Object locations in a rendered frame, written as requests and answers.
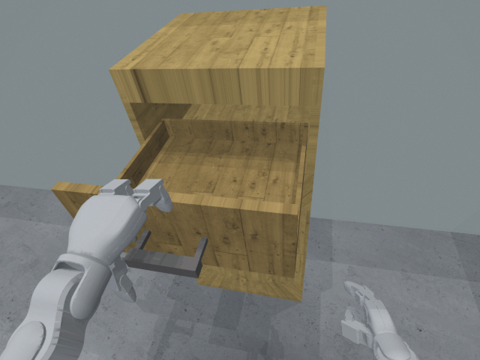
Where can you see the robot right forearm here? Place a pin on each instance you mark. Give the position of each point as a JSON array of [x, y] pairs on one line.
[[390, 346]]

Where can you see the robot left forearm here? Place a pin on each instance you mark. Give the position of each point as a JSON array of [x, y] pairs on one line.
[[61, 306]]

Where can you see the robot right hand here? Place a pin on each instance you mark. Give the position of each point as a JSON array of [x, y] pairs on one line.
[[359, 327]]

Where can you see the handle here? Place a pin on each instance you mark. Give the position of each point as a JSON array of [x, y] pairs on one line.
[[187, 266]]

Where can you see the cabinet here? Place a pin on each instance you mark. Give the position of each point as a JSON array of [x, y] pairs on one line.
[[262, 65]]

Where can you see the drawer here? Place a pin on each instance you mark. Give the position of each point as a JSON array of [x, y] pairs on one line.
[[237, 183]]

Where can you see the robot left hand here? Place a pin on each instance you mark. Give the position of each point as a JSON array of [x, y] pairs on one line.
[[108, 222]]

